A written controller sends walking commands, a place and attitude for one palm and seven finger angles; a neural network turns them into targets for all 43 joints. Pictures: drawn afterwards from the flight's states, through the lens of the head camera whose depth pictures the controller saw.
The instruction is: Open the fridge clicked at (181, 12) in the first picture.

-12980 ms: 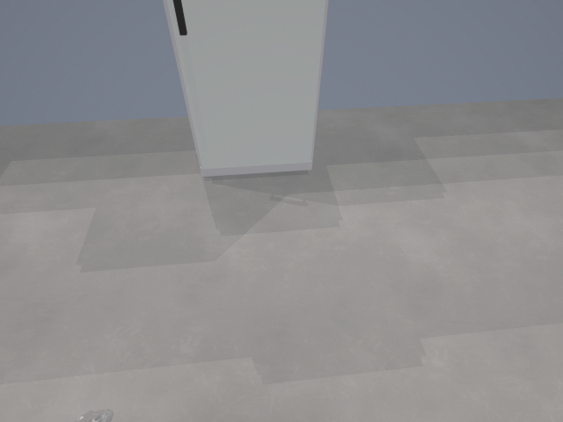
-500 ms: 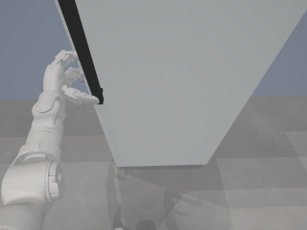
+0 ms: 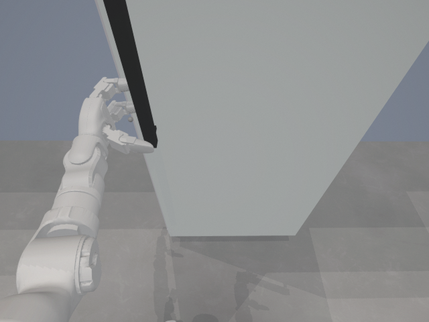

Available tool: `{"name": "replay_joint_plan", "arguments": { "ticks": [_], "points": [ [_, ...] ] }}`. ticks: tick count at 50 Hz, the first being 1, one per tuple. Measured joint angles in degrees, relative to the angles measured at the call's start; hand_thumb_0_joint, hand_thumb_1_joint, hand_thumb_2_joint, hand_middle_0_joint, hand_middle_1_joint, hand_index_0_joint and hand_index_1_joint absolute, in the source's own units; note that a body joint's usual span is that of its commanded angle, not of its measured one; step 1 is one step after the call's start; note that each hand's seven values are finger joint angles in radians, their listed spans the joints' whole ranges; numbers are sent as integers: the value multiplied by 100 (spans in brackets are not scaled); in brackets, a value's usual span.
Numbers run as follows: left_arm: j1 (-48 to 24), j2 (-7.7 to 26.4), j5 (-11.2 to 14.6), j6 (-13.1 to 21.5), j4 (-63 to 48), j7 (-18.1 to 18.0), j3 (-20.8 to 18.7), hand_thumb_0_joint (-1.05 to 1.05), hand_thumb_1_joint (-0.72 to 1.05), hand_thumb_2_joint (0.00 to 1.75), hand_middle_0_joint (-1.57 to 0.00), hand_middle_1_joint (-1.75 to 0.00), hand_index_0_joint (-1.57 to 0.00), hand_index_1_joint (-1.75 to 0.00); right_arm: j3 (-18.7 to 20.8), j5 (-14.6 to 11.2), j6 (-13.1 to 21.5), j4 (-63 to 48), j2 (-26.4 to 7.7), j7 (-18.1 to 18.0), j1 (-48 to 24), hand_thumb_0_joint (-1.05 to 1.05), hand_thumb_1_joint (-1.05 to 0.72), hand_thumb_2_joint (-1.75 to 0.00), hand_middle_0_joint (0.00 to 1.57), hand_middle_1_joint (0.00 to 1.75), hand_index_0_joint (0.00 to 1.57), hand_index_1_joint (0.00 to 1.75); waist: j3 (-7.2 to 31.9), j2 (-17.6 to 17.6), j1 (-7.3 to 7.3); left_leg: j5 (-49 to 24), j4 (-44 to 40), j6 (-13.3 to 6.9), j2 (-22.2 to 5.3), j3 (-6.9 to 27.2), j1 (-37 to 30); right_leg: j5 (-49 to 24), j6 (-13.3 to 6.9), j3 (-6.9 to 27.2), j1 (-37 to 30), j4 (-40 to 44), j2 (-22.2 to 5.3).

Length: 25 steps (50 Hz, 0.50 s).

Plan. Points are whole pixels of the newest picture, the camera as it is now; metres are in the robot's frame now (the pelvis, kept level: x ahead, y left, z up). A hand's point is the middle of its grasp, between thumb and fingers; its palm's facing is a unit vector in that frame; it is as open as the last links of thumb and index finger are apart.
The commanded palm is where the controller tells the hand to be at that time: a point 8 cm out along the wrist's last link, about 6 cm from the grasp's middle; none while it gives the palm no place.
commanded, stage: slide the fingers in behind the handle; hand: left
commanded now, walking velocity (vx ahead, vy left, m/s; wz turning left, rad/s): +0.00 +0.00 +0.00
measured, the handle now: (132, 54) +0.51 +0.14 +0.23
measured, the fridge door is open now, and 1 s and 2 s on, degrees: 0 0 0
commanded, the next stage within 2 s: grip the handle and tug to test in 1.26 s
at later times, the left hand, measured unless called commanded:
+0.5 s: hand (142, 118) +0.46 +0.13 +0.13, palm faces +0.00 -1.00 +0.01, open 14.0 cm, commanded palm +0.43 +0.19 +0.13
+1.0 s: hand (151, 120) +0.45 +0.12 +0.13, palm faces +0.01 -1.00 +0.00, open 14.1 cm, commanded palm +0.43 +0.17 +0.13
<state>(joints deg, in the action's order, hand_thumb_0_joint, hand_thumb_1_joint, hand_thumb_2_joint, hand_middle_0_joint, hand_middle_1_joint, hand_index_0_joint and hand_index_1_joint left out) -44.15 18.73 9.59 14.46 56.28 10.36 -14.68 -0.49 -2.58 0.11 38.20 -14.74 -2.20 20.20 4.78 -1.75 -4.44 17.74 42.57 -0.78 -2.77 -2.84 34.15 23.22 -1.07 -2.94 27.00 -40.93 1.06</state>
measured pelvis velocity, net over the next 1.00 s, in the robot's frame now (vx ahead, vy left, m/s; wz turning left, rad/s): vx -0.01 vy -0.01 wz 0.00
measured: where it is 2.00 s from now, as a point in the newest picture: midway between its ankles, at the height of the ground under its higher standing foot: outside the picture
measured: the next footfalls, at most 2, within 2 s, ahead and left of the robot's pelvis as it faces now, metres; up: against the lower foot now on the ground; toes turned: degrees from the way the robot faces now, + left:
none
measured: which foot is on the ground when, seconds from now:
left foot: down 0.00-1.00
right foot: down 0.00-1.00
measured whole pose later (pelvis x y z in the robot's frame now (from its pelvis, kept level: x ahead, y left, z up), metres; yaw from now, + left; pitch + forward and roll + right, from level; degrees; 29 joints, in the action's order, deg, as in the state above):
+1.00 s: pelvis -0.01 -0.01 +0.00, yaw +0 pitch +8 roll -1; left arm -44.5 15.1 8.4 15.8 56.4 4.8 -12.3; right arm 0.1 -2.1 1.0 38.7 -14.7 -1.3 20.1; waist 4.5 -2.2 -4.5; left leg 16.7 41.5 0.2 -3.1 -2.4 33.2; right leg 23.1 -2.1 -3.2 26.7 -41.2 1.5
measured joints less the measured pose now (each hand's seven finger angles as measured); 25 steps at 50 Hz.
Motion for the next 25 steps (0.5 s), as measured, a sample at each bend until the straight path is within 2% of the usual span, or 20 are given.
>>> {"name": "replay_joint_plan", "arguments": {
  "ticks": [8, 25],
  "points": [
    [-83, -50, -128, 53, 54, -197, -49, -2, -50, 30, -30, -120, -30, -120, -15, 40, 58, -70, 38, 42, -28, 0, -90, -90, 20, 30, 20, 30, -1, 17, -51, 9, 34, -17, -3, -45, 34, 3, 16, 47, 60, -54, -4],
    [-31, -202, -130, 44, -47, -378, 70, -2, -50, 30, -30, -120, -30, -120, 38, 46, 65, 42, 11, 65, 99, 0, -90, -90, 20, 30, 20, 30, -7, -6, -58, -23, -3, 18, -25, -29, -3, -9, -20, 38, 40, -49, 23]
  ]
}}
